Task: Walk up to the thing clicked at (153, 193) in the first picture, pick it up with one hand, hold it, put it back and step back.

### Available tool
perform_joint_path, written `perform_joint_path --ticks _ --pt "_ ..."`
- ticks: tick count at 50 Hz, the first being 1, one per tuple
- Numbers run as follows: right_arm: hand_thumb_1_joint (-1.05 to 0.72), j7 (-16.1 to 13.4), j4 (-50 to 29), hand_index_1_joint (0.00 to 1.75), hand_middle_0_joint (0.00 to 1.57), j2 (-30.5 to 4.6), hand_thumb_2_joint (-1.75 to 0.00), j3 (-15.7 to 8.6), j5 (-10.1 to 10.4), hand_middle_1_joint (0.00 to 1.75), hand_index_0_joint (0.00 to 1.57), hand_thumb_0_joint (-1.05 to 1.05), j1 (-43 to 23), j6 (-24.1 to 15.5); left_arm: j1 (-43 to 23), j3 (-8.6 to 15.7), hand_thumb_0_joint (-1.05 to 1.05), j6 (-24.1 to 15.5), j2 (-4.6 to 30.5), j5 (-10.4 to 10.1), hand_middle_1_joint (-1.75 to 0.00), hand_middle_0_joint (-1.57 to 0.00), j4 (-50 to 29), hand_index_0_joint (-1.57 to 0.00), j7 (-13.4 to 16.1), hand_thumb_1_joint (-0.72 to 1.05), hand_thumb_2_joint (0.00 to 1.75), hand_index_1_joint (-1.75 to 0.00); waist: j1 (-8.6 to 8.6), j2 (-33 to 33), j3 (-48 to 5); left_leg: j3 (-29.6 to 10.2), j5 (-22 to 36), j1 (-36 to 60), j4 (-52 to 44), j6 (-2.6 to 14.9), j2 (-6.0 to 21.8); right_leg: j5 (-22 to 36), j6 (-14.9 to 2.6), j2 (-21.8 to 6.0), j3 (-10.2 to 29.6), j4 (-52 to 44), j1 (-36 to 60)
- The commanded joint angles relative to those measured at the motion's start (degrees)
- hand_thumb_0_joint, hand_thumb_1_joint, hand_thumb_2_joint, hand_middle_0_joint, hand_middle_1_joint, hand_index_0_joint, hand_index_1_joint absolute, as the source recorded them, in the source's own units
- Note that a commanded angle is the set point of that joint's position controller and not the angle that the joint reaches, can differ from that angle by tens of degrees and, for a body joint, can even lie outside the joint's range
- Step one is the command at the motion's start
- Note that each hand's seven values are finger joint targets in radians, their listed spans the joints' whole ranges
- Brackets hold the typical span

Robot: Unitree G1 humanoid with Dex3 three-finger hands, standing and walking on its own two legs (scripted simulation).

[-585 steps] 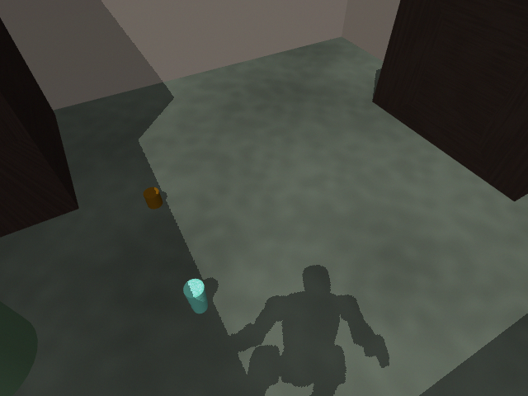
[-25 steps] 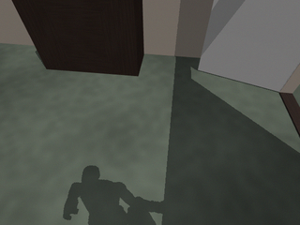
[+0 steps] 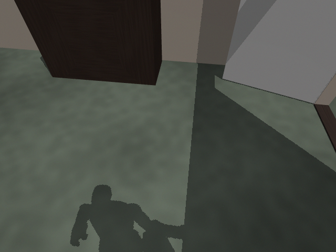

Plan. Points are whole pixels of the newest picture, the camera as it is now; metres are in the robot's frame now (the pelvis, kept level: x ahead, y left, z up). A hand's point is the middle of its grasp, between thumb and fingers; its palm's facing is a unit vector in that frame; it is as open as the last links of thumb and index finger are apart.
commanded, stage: stand
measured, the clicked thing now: out of the picture +0.25 +1.23 -0.74
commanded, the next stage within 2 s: walk up in 0.20 s
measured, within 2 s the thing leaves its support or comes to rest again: neither
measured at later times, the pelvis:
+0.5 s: pelvis +0.06 -0.05 -0.02, yaw -3 degrees
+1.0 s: pelvis +0.28 -0.03 -0.02, yaw -1 degrees
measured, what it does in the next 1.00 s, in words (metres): walks ahead: right foot, then left foot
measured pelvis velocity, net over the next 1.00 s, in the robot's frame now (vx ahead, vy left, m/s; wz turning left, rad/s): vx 0.28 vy -0.03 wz -0.03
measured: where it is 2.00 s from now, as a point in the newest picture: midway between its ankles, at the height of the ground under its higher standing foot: (178, 173)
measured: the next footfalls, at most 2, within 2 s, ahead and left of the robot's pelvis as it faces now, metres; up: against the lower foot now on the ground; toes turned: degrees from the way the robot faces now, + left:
right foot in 0.46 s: +0.14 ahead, -0.18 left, +0.00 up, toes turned -6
left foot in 0.88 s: +0.38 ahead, +0.10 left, +0.00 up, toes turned +5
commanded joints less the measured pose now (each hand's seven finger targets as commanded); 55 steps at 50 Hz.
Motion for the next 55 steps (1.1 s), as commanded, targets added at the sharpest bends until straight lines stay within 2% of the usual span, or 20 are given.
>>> perform_joint_path --ticks 1,9,10,11,13,14,19,22,23,24,25,27,31,39,43,44,45,46,50,55 --pt "-0.9 -0.7 -3.3 0.3 0.2 -12.3 -0.9 -2.1 -0.2 0.3 0.2 0.0 -2.1 -1.5 -1.3 2.4 0.0 -1.3 12.1 -0.4 -0.3 -0.2 -3.2 -0.2 0.7 0.9 0.9 -0.3 0.31 0.8 -3.4 -4.5 7.3 0.7 -3.1 1.64 6.3 9.4 -2.89 -5.6 3.4 -2.3 -0.8" --pt "-0.9 -0.7 -3.5 0.3 0.2 -12.5 -0.9 -2.2 -0.1 0.3 0.2 0.0 -2.0 -1.6 -1.3 2.3 0.0 -1.5 12.2 -0.2 -0.3 -0.2 -3.6 -0.2 0.8 0.9 0.9 -0.3 0.18 0.3 -4.3 -4.8 9.7 1.8 -2.4 1.85 6.6 11.7 -2.73 -5.9 3.3 -2.0 -0.7" --pt "-0.9 0.7 -6.9 0.3 0.2 -17.9 -0.9 -5.8 -1.2 0.3 0.2 0.0 2.4 -2.7 0.5 5.6 0.0 -2.1 17.0 0.9 -0.3 -0.2 -7.6 -0.2 -1.0 0.9 0.9 -0.3 -0.67 1.2 -10.2 -5.9 -21.2 5.5 0.7 5.92 5.5 -16.7 -4.7 -1.5 2.3 4.2 -3.5" --pt "-0.9 1.2 -5.5 0.3 0.2 -19.2 -0.9 -6.8 -1.7 0.3 0.2 0.0 5.2 -2.9 -1.4 5.6 0.0 -1.9 16.3 1.3 -0.3 -0.2 -7.6 -0.2 -1.7 0.9 0.9 -0.3 -2.21 4.6 -5.7 -10.5 -33.8 7.6 -3.3 7.75 8.3 -24.5 -4.45 -0.1 0.3 9.9 -15.0" --pt "-0.9 1.3 -6.9 0.3 0.2 -21.7 -0.9 -8.7 -1.8 0.3 0.2 0.0 8.0 -3.1 -7.0 5.9 0.0 -1.7 15.0 2.0 -0.3 -0.2 -11.3 -0.2 -2.5 0.9 0.9 -0.3 -5.11 10.3 4.4 -24.8 -36.3 7.0 -13.4 14.76 22.4 -18.1 -2.92 -0.7 -1.8 28.4 -32.9" --pt "-0.9 1.3 -7.3 0.3 0.2 -20.7 -0.9 -8.6 -1.8 0.3 0.2 0.0 8.4 -3.6 -7.4 5.9 0.0 -2.2 15.1 1.9 -0.3 -0.2 -11.8 -0.2 -2.7 0.9 0.9 -0.3 -4.28 6.0 6.3 -25.5 -31.7 4.8 -13.2 15.57 23.2 -16.7 -2.88 -2.9 1.1 29.4 -33.7" --pt "-0.9 2.2 -13.0 0.3 0.2 -19.1 -0.9 -8.2 -2.3 0.3 0.2 0.0 -0.9 -3.7 2.8 6.6 0.0 -2.7 14.4 0.9 -0.3 -0.2 -10.7 -0.2 -5.0 0.9 0.9 -0.3 1.65 12.4 0.8 -8.0 -21.5 -5.0 -8.6 10.77 14.2 -9.8 -2.66 -3.7 -3.5 17.5 -12.5" --pt "-0.9 2.4 -14.6 0.3 0.2 -15.7 -0.9 -7.4 -2.4 0.3 0.2 0.0 -2.5 -2.7 15.2 8.3 0.0 -3.4 16.1 1.2 -0.3 -0.2 -6.7 -0.2 -3.9 0.9 0.9 -0.3 7.54 2.4 -2.7 1.0 -24.2 -19.8 11.2 7.88 7.1 -2.0 -2.1 0.7 -8.9 9.9 11.3" --pt "-0.9 2.4 -15.2 0.3 0.2 -11.9 -0.9 -5.9 -2.5 0.3 0.2 0.0 -0.5 -2.5 21.9 9.7 0.0 -3.8 19.5 1.7 -0.3 -0.2 -5.3 -0.2 -2.8 0.9 0.9 -0.3 10.47 -11.4 -4.7 5.0 -28.0 -30.0 28.6 6.27 1.9 -13.2 -3.19 -1.7 -2.6 5.9 20.5" --pt "-0.9 2.6 -17.0 0.3 0.2 -8.9 -0.9 -4.6 -1.5 0.3 0.2 0.0 -0.1 -2.4 24.4 11.0 0.0 -4.4 24.9 2.1 -0.3 -0.2 -7.3 -0.2 -2.0 0.9 0.9 -0.3 11.81 -20.9 -3.6 -0.8 -26.9 -39.2 45.3 3.37 -4.9 -38.3 -7.75 -17.1 27.5 -8.9 16.0" --pt "-0.9 2.2 -16.6 0.3 0.2 -14.1 -0.9 -6.1 -1.1 0.3 0.2 0.0 -0.6 -2.0 16.4 9.9 0.0 -4.6 25.9 1.4 -0.3 -0.2 -10.3 -0.2 -2.0 0.9 0.9 -0.3 8.0 -10.7 0.8 -9.7 -20.2 -35.4 48.1 2.8 -1.6 -46.7 -12.45 -24.2 38.9 -15.6 3.7" --pt "-0.9 2.5 -13.5 0.3 0.2 -17.7 -0.9 -6.9 -0.3 0.3 0.2 0.0 4.1 -2.6 6.3 8.9 0.0 -5.0 22.1 0.6 -0.3 -0.2 -13.8 -0.2 -1.9 0.9 0.9 -0.3 2.24 -3.9 5.7 -10.1 -11.0 -33.5 46.6 2.6 2.8 -35.5 -13.33 -19.3 25.8 -13.0 -0.6" --pt "-0.9 3.6 -11.8 0.3 0.2 -15.7 -0.9 -6.8 -0.4 0.3 0.2 0.0 9.7 -2.5 6.4 7.9 0.0 -5.7 18.3 0.0 -0.3 -0.2 -14.4 -0.2 -1.8 0.9 0.9 -0.3 0.61 -6.0 5.0 -8.0 -4.7 -26.1 36.7 0.41 3.5 -18.0 -12.72 -13.7 8.0 -11.5 -4.8" --pt "-0.9 5.3 -17.4 0.3 0.2 -14.4 -0.9 -6.9 -1.3 0.3 0.2 0.0 2.3 -2.9 8.3 8.6 0.0 -6.1 19.9 0.5 -0.3 -0.2 -16.6 -0.2 -2.0 0.9 0.9 -0.3 2.49 -4.2 4.4 0.1 3.1 -18.6 17.6 1.21 6.1 -9.1 -12.19 -13.0 -0.4 -7.0 -4.4" --pt "-0.9 3.9 -14.0 0.3 0.2 -16.7 -0.9 -8.7 -1.9 0.3 0.2 0.0 15.7 -4.1 9.8 7.0 0.0 -5.4 17.4 0.1 -0.3 -0.2 -17.2 -0.2 -1.8 0.9 0.9 -0.3 -4.39 5.2 -4.2 4.9 -1.1 4.5 10.9 4.49 0.1 16.4 -9.43 -7.6 -7.2 21.2 -8.0" --pt "-0.9 3.1 -13.1 0.3 0.2 -20.4 -0.9 -10.0 -2.9 0.3 0.2 0.0 23.2 -4.6 13.3 5.8 0.0 -5.0 13.6 -0.5 -0.3 -0.2 -17.5 -0.2 -1.5 0.9 0.9 -0.3 -7.18 15.1 -8.5 -5.9 -11.2 13.6 6.8 7.83 7.3 9.3 -7.05 -3.2 -9.7 39.8 -17.3" --pt "-0.9 2.6 -15.1 0.3 0.2 -24.8 -0.9 -10.7 -2.1 0.3 0.2 0.0 23.2 -4.9 14.6 5.8 0.0 -5.0 12.1 -1.8 -0.3 -0.2 -18.4 -0.2 -1.3 0.9 0.9 -0.3 -6.3 21.6 -9.4 -37.6 -14.8 19.5 -3.3 14.56 22.0 -17.8 -4.67 7.3 -5.6 50.3 -32.8" --pt "-0.9 2.5 -16.0 0.3 0.2 -25.0 -0.9 -11.2 0.3 0.3 0.2 0.0 20.5 -4.8 10.4 6.2 0.0 -5.0 16.9 -0.7 -0.3 -0.2 -18.0 -0.2 -0.7 0.9 0.9 -0.3 -6.27 11.9 -9.3 -40.6 -15.6 13.7 -5.3 17.92 24.5 -20.1 -5.75 2.3 2.8 54.0 -31.7" --pt "-0.9 1.6 -19.2 0.3 0.2 -18.2 -0.9 -7.6 0.4 0.3 0.2 0.0 11.0 -5.2 13.7 5.8 0.0 -4.6 16.1 -1.4 -0.3 -0.2 -15.0 -0.2 -1.9 0.9 0.9 -0.3 0.16 8.5 0.0 -11.2 -0.2 -3.9 -2.8 12.79 17.1 -10.9 -4.04 -4.2 1.9 43.5 -25.0" --pt "-0.9 2.1 -21.0 0.3 0.2 -19.6 -0.9 -7.7 -0.5 0.3 0.2 0.0 10.5 -5.8 8.9 5.8 0.0 -4.3 14.1 -0.2 -0.3 -0.2 -17.3 -0.2 -4.1 0.9 0.9 -0.3 -0.87 10.6 1.1 -5.7 -3.3 -6.6 -4.2 14.83 16.5 -6.3 -2.47 -5.2 -3.9 24.7 -20.9"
